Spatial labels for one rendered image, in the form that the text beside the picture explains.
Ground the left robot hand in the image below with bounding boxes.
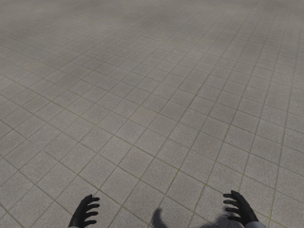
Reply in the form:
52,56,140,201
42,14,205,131
68,194,100,228

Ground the right robot hand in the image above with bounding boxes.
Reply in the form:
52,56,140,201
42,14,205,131
223,190,259,227

